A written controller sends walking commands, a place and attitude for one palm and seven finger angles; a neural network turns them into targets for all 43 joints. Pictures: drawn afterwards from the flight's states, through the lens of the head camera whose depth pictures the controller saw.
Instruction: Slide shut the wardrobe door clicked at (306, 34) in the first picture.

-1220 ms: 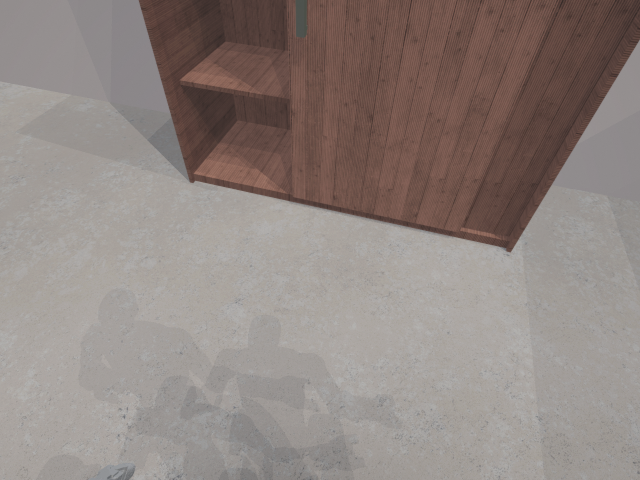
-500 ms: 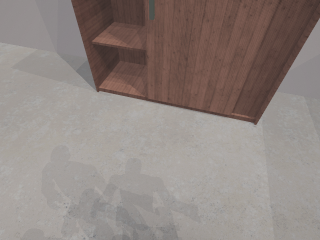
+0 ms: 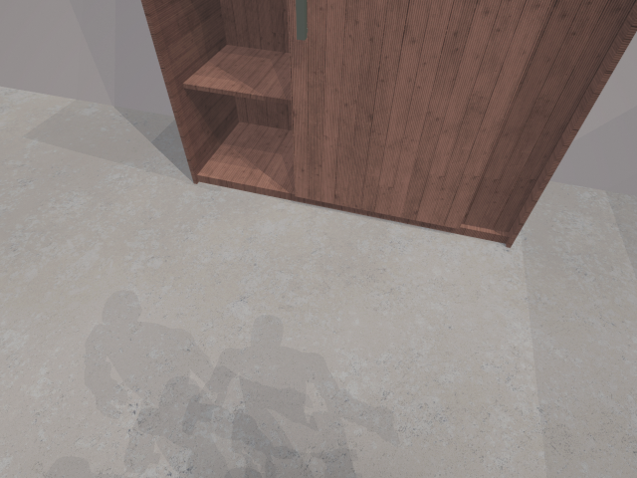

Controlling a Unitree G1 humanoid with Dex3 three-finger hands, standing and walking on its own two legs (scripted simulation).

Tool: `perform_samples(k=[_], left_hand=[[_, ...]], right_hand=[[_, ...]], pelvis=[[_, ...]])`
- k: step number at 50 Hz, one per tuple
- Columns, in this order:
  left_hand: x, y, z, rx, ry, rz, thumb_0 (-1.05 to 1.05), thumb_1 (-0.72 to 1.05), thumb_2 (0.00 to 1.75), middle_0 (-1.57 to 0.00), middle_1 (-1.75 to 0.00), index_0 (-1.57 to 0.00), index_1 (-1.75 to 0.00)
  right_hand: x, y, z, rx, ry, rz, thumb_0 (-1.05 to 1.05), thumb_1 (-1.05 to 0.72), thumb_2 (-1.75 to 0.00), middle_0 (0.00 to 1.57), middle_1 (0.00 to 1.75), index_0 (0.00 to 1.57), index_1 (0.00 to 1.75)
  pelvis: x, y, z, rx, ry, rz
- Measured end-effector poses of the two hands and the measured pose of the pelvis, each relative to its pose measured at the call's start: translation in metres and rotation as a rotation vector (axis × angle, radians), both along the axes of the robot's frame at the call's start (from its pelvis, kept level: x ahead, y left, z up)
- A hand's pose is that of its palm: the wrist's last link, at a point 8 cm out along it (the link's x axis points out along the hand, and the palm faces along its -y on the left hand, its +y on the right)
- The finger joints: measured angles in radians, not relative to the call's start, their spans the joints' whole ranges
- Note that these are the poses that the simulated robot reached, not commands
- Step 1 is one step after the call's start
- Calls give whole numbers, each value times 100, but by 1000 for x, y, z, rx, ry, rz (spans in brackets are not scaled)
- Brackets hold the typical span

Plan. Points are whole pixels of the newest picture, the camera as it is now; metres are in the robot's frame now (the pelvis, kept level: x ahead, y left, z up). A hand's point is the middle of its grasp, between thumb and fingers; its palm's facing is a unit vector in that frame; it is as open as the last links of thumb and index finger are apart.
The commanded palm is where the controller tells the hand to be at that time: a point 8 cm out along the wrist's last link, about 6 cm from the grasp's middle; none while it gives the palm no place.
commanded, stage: look at it before walking up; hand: right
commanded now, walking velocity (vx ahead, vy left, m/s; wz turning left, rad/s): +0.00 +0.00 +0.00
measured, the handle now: out of the picture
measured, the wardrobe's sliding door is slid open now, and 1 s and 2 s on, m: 0.52 0.52 0.52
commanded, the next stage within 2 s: walk to a spot facing it in 0.22 s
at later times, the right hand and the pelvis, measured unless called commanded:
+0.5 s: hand out of the picture +0.07 -0.24 -0.17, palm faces -0.06 +0.95 -0.32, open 7.4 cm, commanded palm none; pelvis +0.00 +0.00 +0.00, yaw +3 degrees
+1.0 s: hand out of the picture +0.08 -0.15 -0.16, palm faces -0.22 +0.96 -0.18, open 7.4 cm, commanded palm none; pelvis +0.09 +0.03 +0.00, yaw +18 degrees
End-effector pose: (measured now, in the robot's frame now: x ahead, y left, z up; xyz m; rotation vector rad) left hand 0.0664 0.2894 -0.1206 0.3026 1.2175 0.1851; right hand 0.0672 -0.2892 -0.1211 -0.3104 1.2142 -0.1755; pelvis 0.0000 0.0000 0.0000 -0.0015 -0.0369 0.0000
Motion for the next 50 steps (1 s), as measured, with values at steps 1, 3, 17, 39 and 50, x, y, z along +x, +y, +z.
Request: perform_samples(k=[1, 3, 17, 39, 50], left_hand=[[0, 0, 0, 1, 1, 0, 1, 90, 90, -20, -30, -20, -30], [0, 0, 0, 2, 4, -1, 1, 90, 90, -20, -30, -20, -30], [5, -2, 2, 3, 0, -4, 1, 90, 90, -20, -30, -20, -30], [-49, -3, -47, -117, 66, 219, 1, 90, 90, -20, -30, -20, -30], [44, 7, -7, -104, -106, 295, 1, 90, 90, -20, -30, -20, -30]], right_hand=[[-1, 0, 0, 0, 2, -1, 1, -91, -90, 20, 30, 20, 30], [-2, 0, -1, 1, 5, -3, 1, -91, -90, 20, 30, 20, 30], [-3, -3, -1, 1, 15, -6, 1, -91, -90, 20, 30, 20, 30], [9, 70, -26, 76, 74, 73, 1, -91, -90, 20, 30, 20, 29], [19, 91, -13, 122, 268, 122, 1, -91, -90, 20, 30, 21, 30]], pelvis=[[0, 0, 0, 0, 0, 0], [0, 0, 0, 1, 0, -1], [3, -2, 1, 1, 0, 0], [32, 29, -24, 9, 12, 185], [93, 33, -1, -7, 50, 309]])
